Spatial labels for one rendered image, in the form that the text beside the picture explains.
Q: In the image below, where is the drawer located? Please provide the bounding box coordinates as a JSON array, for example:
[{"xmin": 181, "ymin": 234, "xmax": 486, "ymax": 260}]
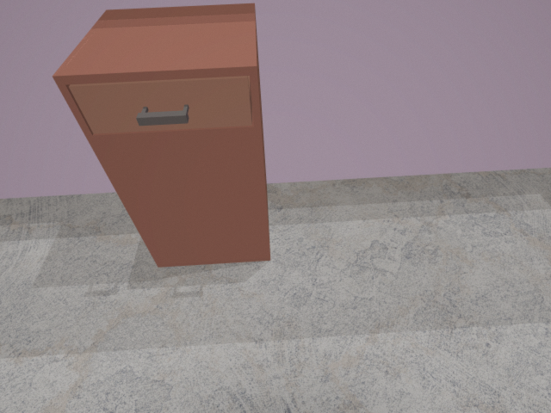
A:
[{"xmin": 69, "ymin": 76, "xmax": 252, "ymax": 134}]

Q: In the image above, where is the handle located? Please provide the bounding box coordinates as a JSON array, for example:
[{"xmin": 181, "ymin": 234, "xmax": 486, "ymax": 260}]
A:
[{"xmin": 136, "ymin": 105, "xmax": 189, "ymax": 126}]

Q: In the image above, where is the cabinet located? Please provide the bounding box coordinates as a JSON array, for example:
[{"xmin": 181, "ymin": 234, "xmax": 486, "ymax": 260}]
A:
[{"xmin": 53, "ymin": 3, "xmax": 270, "ymax": 268}]

